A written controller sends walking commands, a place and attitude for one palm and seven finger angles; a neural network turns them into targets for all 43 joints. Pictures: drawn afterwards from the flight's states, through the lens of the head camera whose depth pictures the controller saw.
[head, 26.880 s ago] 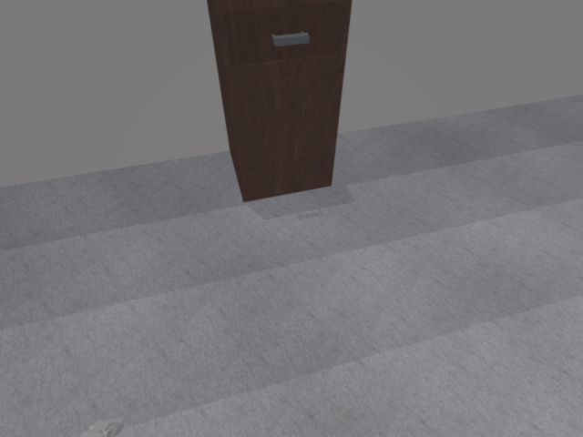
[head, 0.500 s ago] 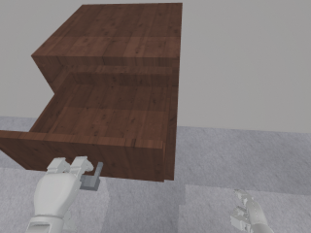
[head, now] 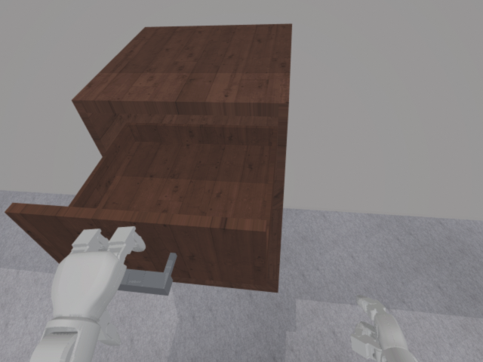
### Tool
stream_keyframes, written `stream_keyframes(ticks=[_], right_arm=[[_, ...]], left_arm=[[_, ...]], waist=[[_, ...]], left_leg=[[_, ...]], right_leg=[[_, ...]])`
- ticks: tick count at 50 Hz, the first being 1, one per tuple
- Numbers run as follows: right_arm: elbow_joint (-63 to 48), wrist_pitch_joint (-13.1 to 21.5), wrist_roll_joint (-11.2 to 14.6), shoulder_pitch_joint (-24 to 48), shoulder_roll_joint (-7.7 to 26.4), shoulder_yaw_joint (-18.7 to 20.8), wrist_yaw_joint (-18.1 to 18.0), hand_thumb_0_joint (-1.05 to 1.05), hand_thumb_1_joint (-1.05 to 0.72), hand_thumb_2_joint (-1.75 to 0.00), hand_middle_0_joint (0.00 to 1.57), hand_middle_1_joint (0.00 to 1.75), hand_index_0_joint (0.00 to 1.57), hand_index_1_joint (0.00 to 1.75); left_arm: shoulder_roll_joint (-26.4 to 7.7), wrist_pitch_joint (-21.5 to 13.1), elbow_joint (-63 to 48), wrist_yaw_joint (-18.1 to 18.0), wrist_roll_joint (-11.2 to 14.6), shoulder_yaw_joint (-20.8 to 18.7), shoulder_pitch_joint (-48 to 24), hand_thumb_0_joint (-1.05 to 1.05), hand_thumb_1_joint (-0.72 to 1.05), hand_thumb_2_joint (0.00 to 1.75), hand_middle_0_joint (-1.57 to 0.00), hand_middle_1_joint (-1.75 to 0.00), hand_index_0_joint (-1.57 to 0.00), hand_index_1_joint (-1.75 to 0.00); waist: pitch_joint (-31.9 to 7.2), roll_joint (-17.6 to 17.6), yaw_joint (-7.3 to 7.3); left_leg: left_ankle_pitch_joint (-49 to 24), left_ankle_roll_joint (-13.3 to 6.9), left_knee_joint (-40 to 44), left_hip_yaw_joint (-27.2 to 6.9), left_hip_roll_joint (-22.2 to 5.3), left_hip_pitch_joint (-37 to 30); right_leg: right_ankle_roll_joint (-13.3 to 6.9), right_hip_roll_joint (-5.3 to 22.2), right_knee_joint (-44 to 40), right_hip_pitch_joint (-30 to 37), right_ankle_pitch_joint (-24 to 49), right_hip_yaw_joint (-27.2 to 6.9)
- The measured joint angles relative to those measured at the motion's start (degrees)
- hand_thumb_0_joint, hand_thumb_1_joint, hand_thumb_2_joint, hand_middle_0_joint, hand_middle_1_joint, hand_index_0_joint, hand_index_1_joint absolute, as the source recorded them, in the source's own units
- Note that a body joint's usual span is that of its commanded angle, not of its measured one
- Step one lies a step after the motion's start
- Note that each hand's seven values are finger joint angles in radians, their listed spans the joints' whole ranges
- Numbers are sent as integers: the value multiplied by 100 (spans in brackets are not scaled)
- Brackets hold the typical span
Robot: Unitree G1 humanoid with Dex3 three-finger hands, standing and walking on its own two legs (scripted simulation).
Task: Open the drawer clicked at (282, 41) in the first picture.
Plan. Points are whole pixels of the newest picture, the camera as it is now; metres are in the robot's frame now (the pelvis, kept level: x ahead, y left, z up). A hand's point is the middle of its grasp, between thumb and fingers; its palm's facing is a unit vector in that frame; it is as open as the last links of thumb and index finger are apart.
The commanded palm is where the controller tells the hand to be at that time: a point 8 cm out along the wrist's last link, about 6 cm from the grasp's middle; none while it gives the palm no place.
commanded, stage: lift the hand off the handle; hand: left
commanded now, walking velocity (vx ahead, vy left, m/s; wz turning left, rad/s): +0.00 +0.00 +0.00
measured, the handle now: (137, 268) +0.25 +0.21 +0.04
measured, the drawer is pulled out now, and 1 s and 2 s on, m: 0.28 0.28 0.28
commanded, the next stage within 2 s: draw the hand back to the body in 0.94 s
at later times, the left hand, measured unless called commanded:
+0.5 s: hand (90, 259) +0.21 +0.23 +0.14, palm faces +0.13 -0.11 -0.99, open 13.6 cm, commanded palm +0.17 +0.23 +0.19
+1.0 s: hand (72, 236) +0.22 +0.24 +0.18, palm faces +0.11 -0.10 -0.99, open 13.9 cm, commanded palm +0.18 +0.23 +0.24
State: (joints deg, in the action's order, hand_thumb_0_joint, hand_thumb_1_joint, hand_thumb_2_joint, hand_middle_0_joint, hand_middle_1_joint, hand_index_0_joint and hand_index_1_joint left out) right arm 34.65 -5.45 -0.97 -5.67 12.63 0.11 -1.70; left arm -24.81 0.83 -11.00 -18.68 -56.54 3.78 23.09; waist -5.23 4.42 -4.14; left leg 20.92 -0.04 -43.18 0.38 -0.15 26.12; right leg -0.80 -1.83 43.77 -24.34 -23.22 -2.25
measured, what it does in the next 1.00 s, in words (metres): stands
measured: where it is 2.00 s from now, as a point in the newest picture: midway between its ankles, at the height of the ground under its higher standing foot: outside the picture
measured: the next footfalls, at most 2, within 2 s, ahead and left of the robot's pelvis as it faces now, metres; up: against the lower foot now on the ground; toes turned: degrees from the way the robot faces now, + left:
none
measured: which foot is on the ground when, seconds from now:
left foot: down 0.00-1.00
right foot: down 0.00-1.00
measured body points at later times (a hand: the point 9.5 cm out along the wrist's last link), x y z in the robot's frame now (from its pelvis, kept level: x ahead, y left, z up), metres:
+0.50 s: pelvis +0.01 +0.01 +0.02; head +0.00 -0.03 +0.47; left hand +0.20 +0.23 +0.19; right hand +0.24 -0.18 -0.07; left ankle +0.01 +0.12 -0.71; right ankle -0.01 -0.11 -0.71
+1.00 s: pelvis +0.01 +0.00 +0.03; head -0.01 -0.05 +0.47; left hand +0.21 +0.24 +0.23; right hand +0.25 -0.19 -0.06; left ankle +0.01 +0.12 -0.71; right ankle -0.01 -0.11 -0.71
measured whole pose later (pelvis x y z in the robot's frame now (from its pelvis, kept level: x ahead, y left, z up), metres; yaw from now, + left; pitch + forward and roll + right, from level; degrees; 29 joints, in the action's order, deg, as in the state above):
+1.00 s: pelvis +0.01 +0.00 +0.03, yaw +1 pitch -2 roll +0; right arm 32.3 -7.7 1.9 -3.6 15.2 -2.9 1.1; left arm -32.4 9.4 -29.2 4.5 -45.1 -2.7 17.5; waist -1.4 6.9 -5.5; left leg 14.2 -0.4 -28.1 -0.4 0.6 11.9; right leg -0.3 -0.8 28.3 -9.6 -16.7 -1.6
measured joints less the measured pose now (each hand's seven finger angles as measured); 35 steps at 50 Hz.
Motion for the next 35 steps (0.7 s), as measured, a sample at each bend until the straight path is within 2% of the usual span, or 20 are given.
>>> stream_keyframes(ticks=[4, 8, 13, 16, 21, 28, 35], right_arm=[[15, -33, 42, 37, 63, -14, 10, 1, -90, -89, 20, 30, 20, 29], [-15, -65, 52, 55, 91, -57, 16, 1, -90, -89, 20, 30, 20, 29], [-112, -79, 35, 63, 100, -119, 56, 1, -90, -89, 20, 30, 20, 29], [-133, -89, 28, 79, 85, -151, 75, 1, -90, -89, 20, 30, 20, 29], [-133, -124, 69, 88, 52, -197, 118, 1, -90, -89, 20, 30, 20, 30], [-105, -182, 132, 86, 92, -246, 174, 1, -90, -89, 20, 30, 20, 30], [-116, -248, 189, 135, 153, -286, 184, 2, -90, -89, 20, 30, 20, 30]], left_arm=[[-7, 257, -145, 261, 139, -46, -114, 0, -49, 30, -35, -120, -38, -124], [-12, 437, -356, 671, 243, 15, -176, -1, -49, 30, -33, -120, -37, -123], [-59, 424, -687, 1044, 243, 120, -204, -1, -49, 30, -32, -120, -37, -123], [-146, 334, -828, 1156, 239, 121, -235, -1, -49, 30, -32, -120, -37, -123], [-277, 306, -1091, 1279, 374, -7, -193, 0, -49, 30, -32, -120, -37, -123], [-309, 494, -1516, 1452, 564, -160, -244, -1, -49, 30, -32, -120, -35, -122], [-459, 769, -1603, 1834, 675, -159, -531, -1, -49, 30, -31, -120, -33, -121]], waist=[[43, 29, -67], [88, 38, -111], [170, 59, -160], [224, 80, -189], [264, 130, -214], [283, 200, -230], [357, 206, -207]], left_leg=[[-85, -21, 192, -20, 37, -205], [-178, -41, 407, -41, 64, -423], [-258, -56, 609, -56, 73, -642], [-300, -63, 718, -52, 78, -756], [-374, -71, 909, -36, 75, -927], [-477, -87, 1146, -40, 98, -1126], [-581, -81, 1346, -66, 115, -1303]], right_leg=[[25, 39, -197, 219, 73, 18], [44, 69, -427, 454, 162, 36], [60, 83, -676, 699, 261, 48], [67, 90, -800, 819, 314, 42], [79, 92, -1017, 995, 408, 24], [99, 119, -1261, 1200, 510, 26], [95, 139, -1427, 1372, 587, 51]])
